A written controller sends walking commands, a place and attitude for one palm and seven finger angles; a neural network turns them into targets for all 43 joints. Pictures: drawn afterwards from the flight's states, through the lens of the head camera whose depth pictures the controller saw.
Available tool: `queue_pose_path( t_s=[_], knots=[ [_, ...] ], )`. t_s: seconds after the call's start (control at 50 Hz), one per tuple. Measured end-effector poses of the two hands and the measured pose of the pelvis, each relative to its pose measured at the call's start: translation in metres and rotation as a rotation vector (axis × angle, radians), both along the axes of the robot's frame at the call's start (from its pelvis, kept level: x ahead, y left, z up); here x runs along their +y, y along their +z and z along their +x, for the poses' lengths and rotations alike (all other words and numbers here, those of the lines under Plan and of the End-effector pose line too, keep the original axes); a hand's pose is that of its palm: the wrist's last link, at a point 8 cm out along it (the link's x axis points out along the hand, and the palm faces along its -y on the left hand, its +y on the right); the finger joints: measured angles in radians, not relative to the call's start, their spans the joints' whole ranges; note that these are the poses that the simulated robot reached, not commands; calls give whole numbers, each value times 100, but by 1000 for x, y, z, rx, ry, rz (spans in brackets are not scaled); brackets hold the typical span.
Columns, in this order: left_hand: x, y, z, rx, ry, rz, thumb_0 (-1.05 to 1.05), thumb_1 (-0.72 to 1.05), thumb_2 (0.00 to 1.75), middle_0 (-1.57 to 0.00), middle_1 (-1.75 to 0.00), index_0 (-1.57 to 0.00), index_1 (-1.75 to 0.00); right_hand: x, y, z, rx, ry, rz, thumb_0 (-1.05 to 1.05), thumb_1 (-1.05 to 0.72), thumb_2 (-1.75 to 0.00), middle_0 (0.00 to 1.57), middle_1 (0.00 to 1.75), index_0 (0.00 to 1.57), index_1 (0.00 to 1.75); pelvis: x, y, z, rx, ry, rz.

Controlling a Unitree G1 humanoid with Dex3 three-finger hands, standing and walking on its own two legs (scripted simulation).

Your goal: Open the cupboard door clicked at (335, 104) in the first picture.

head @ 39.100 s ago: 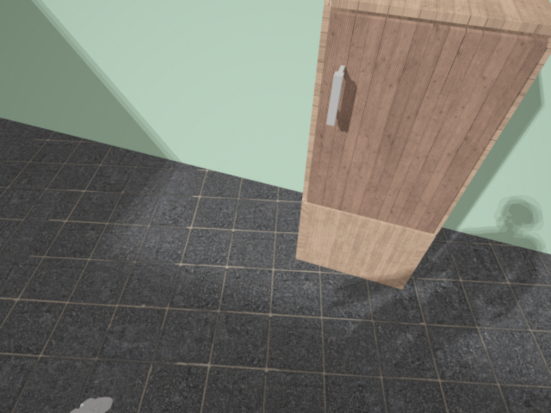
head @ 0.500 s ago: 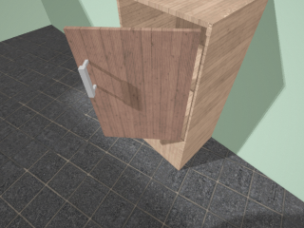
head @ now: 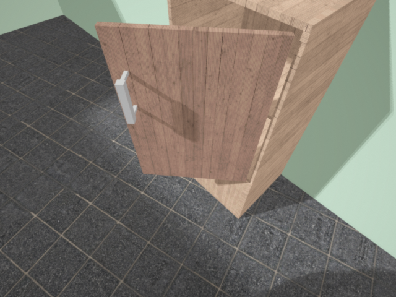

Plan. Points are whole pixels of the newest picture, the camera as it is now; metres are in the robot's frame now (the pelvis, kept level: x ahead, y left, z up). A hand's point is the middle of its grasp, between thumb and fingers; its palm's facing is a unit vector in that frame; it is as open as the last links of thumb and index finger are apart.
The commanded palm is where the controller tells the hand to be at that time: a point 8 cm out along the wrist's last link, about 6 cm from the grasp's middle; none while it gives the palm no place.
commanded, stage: come to a stop and stand still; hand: left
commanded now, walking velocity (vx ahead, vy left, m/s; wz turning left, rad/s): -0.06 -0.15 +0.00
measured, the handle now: (128, 98) +0.55 +0.22 +0.06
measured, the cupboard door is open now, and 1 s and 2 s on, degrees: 41 41 41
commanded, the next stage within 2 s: look again from close up in 1.78 s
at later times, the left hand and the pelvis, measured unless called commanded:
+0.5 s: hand out of the picture +0.06 +0.17 -0.17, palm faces +0.03 -0.97 -0.24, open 7.3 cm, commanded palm none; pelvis +0.00 -0.01 +0.00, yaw +0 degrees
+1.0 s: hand out of the picture -0.06 +0.23 -0.15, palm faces +0.02 -0.96 -0.28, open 7.4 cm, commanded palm none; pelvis -0.07 +0.02 +0.00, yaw +0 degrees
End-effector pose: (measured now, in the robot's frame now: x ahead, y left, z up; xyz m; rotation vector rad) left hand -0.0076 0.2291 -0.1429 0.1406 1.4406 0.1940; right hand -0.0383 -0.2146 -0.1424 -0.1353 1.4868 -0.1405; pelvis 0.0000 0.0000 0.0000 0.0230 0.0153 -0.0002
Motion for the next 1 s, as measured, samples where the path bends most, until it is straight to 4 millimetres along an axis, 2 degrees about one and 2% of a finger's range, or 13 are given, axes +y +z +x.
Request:
queue_pose_path(
  t_s=[0.1,0.18,0.26,0.36,0.44,0.52,0.64,0.72,0.82,0.92,1.0],
  knots=[
    [1,3,45,-89,-19,29,1,92,90,-20,-30,-20,-30,13,-9,0,48,-12,48,0,-91,-90,20,30,20,30,-2,-4,14,-4,12,17],
    [-3,8,69,-142,-33,34,1,92,90,-20,-30,-20,-30,14,-13,19,37,-33,56,0,-91,-90,20,30,20,30,-3,-2,24,-6,27,-3],
    [-7,7,81,-156,-40,25,0,92,90,-20,-30,-20,-30,12,-10,46,-28,-35,40,0,-91,-90,20,30,20,30,-5,1,26,-2,20,-2],
    [-12,8,84,-174,-31,15,0,92,90,-20,-30,-20,-30,-7,-5,59,-66,-11,-13,2,-94,-90,20,30,20,30,-7,3,19,-9,13,-3],
    [-14,5,75,-171,-37,21,0,92,90,-20,-30,-20,-30,-20,-6,64,-102,-10,-33,1,-93,-90,20,30,20,30,-11,0,10,-11,3,3],
    [-11,7,54,-183,-60,39,0,92,90,-20,-30,-20,-30,-27,-4,72,-180,-18,-31,1,-92,-90,20,30,20,30,-9,-1,-6,-19,-4,-17],
    [8,5,17,-180,-74,39,0,91,90,-20,-30,-21,-30,-17,1,80,-334,10,-24,0,-92,-90,20,30,19,30,4,-6,-31,-68,3,-31],
    [24,12,2,-188,-64,54,1,91,90,-20,-30,-21,-30,-6,5,64,-344,46,-9,0,-91,-90,20,30,19,30,11,-2,-43,-76,-7,-26],
    [40,23,-19,-189,-60,89,1,91,90,-20,-30,-20,-30,-3,2,39,-298,64,3,0,-91,-90,20,30,20,30,15,1,-57,-71,-6,-15],
    [44,27,-45,-145,-54,96,1,91,90,-20,-30,-20,-30,-5,0,13,-244,61,5,0,-91,-90,20,30,20,30,16,5,-67,-62,1,-11],
    [42,24,-58,-114,-53,79,1,91,90,-20,-30,-20,-30,-10,1,-10,-199,47,-12,0,-91,-90,20,30,20,30,16,5,-74,-58,3,-12]
  ],
)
